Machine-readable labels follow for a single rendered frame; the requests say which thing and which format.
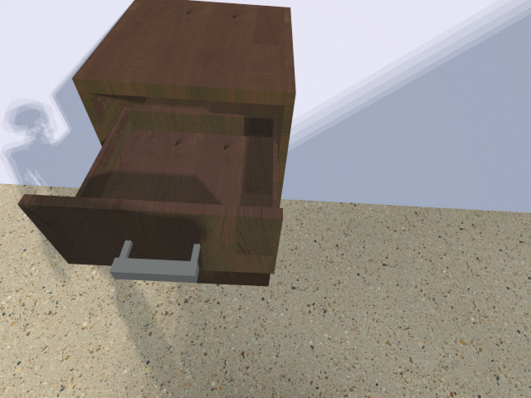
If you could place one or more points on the drawer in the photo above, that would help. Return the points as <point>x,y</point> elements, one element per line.
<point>166,180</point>

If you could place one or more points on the handle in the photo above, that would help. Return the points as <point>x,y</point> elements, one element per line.
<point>155,270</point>

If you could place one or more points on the cabinet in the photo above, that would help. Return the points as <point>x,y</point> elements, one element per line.
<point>185,55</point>

